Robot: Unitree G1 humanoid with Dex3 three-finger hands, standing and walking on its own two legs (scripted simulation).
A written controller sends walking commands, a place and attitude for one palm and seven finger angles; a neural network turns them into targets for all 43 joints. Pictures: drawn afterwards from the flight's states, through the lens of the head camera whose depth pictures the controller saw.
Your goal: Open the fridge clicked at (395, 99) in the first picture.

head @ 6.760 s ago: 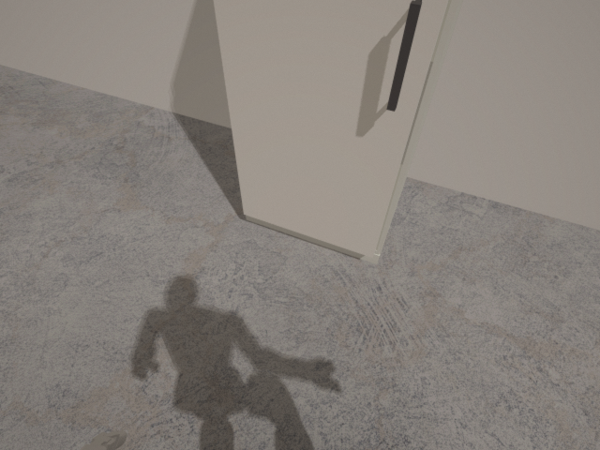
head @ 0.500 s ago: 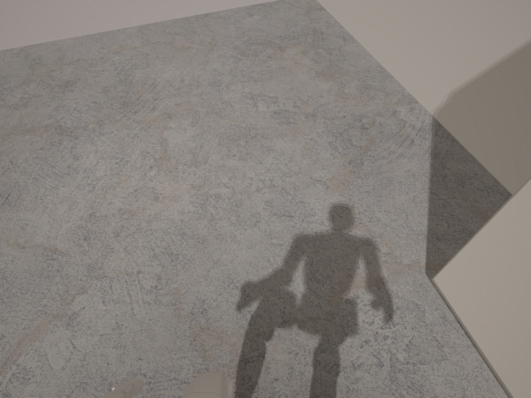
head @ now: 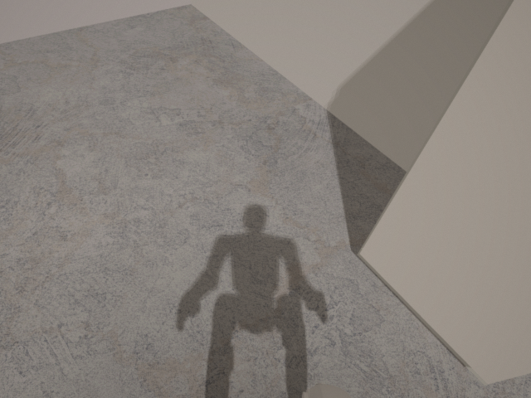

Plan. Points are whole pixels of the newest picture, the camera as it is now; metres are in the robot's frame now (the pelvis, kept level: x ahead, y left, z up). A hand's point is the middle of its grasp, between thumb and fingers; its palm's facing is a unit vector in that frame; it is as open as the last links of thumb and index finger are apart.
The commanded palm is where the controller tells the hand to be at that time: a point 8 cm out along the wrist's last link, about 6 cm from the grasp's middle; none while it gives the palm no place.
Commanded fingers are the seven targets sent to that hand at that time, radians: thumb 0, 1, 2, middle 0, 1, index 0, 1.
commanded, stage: turn to face it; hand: right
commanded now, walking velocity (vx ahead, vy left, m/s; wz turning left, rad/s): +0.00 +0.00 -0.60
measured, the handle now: out of the picture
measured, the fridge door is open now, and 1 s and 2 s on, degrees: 0 0 0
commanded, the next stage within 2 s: take the last steps up to it in 1.34 s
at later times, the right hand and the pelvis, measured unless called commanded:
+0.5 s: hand out of the picture +0.03 -0.31 -0.16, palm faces +0.31 +0.92 -0.25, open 7.4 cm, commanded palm none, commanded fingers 0.00 -0.90 -0.90 0.20 0.30 0.20 0.30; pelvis +0.00 -0.07 +0.01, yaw -17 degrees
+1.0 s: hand out of the picture +0.00 -0.24 -0.14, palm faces +0.53 +0.80 -0.29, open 7.4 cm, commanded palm none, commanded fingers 0.00 -0.90 -0.90 0.20 0.30 0.20 0.30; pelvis +0.02 -0.01 +0.00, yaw -35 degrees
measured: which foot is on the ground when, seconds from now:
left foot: down 0.00-0.16, up 0.18-0.80, down 0.82-1.00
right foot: up 0.00-0.12, down 0.14-0.80, up 0.82-1.00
